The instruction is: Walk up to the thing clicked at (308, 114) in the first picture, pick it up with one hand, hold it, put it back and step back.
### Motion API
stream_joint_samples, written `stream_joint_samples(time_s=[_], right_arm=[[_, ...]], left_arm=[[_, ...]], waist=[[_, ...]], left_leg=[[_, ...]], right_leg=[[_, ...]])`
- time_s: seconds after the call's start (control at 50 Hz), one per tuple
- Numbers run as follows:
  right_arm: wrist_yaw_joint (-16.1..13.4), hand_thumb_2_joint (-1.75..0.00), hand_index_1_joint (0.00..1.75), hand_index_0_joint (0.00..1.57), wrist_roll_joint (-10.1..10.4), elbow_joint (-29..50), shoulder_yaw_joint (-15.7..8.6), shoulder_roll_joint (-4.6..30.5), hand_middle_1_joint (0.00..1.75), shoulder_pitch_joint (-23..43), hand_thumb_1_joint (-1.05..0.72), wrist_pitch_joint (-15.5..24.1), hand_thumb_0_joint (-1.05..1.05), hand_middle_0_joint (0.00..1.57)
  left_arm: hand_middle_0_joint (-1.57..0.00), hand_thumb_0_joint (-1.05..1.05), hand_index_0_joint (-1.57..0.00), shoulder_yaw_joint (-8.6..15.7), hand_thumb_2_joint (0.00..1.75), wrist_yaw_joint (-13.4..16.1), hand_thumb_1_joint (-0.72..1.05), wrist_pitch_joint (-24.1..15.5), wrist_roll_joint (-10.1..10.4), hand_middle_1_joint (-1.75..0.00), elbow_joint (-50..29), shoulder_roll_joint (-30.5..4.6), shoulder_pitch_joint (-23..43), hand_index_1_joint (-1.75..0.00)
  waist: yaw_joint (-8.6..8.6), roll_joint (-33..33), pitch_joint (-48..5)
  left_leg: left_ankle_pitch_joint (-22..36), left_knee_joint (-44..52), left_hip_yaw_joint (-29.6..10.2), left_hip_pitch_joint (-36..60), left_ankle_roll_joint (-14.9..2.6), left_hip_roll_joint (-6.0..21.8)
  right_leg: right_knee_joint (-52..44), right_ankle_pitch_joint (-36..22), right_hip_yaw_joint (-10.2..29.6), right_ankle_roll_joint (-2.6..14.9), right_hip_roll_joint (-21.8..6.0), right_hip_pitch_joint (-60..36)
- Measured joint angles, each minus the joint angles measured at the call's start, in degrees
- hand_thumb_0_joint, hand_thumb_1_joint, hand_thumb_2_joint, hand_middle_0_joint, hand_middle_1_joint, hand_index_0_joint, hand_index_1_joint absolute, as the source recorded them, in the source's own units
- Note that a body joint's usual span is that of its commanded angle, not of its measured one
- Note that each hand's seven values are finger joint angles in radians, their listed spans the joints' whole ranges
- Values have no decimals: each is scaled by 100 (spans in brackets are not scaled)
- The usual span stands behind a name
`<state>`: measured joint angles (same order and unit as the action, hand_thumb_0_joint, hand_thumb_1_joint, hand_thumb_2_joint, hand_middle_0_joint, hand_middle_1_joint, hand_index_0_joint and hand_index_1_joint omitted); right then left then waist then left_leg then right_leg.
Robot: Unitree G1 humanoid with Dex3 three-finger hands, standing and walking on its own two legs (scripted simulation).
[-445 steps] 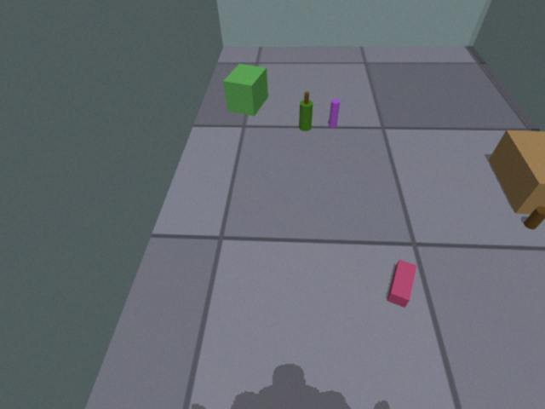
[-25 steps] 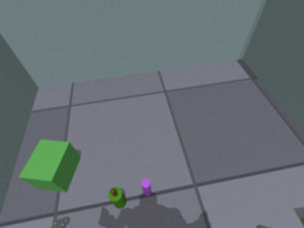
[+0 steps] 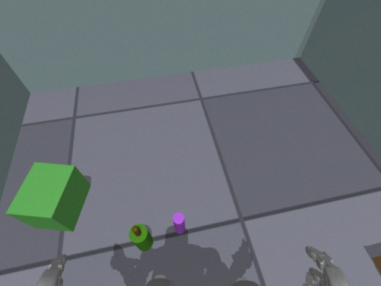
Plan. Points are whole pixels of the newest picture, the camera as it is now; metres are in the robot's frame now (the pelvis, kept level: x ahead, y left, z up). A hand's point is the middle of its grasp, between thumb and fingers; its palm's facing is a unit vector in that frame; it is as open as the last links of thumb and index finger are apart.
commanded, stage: go down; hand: left
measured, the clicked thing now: (140, 236) +0.37 +0.24 -0.60
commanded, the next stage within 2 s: none
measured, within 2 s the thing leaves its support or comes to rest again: neither
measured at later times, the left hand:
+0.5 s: hand out of the picture +0.14 +0.30 -0.16, palm faces +0.13 -0.94 -0.31, open 17.5 cm
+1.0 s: hand (58, 258) +0.23 +0.38 -0.23, palm faces +0.22 -0.96 -0.19, open 17.7 cm
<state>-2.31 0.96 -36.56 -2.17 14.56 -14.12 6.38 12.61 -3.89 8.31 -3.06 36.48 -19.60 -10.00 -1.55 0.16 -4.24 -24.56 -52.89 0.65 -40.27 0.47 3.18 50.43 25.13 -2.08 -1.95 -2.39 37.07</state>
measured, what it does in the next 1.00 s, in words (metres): lowers itself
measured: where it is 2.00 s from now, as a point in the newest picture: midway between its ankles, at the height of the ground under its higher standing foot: outside the picture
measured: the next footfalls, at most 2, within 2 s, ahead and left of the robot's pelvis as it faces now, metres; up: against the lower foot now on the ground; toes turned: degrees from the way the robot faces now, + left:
none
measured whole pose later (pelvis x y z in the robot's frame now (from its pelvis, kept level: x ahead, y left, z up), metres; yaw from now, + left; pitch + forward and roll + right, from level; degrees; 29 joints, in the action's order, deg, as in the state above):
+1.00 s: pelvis -0.06 -0.01 -0.19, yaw -2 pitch +31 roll -5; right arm -4.5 -1.4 -37.7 2.0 17.4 -8.1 12.1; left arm 40.2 -30.7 -16.2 8.1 53.1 -39.3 13.1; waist -1.4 -1.4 -9.1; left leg -35.7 -99.9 -4.3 -95.3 1.0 3.8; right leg 97.5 37.5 -3.3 -1.2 -1.9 90.7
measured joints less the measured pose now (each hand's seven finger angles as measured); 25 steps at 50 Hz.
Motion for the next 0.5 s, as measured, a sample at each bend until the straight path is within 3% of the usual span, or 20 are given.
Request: stream_joint_samples(time_s=[0.26,0.38,0.5], right_arm=[[-238,-88,30,21,-60,364,170,-118,30,135,-86,294,1,20],[-262,-89,31,21,-105,416,181,-144,30,116,-86,415,1,20],[-238,-89,31,21,-134,409,159,-85,30,128,-88,558,1,20]], left_arm=[[-9,-1,-8,143,2,-81,-56,682,158,-6,-1184,-120,-561,-6],[-9,-1,-8,367,2,-256,-57,535,269,-6,-1289,-201,-634,-7],[-8,-1,-8,684,2,-543,-58,-7,409,-6,-1009,-353,-412,-7]], waist=[[-37,21,-237],[-42,20,-297],[-9,-12,-308]], left_leg=[[-335,-790,-167,-714,17,32],[-452,-1179,-218,-1161,27,47],[-568,-1692,-250,-1792,30,43]], right_leg=[[702,335,-118,14,23,615],[1094,465,-140,28,33,1050],[1651,616,-134,41,22,1689]])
